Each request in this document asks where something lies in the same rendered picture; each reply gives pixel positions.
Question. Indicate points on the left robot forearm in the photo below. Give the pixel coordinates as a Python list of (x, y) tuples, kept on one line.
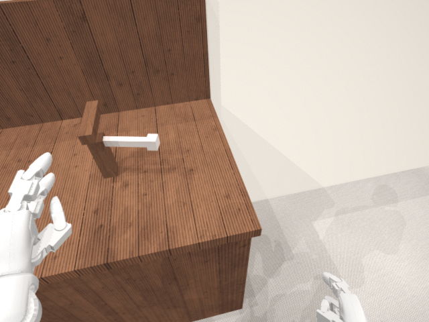
[(18, 302)]

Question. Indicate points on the tap lever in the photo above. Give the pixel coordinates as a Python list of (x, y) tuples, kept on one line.
[(151, 142)]

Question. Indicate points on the robot left hand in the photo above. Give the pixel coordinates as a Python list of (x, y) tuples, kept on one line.
[(18, 230)]

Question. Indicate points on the counter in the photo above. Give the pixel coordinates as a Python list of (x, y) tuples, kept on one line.
[(157, 236)]

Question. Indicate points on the robot right hand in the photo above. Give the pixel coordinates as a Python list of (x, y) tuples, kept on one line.
[(347, 309)]

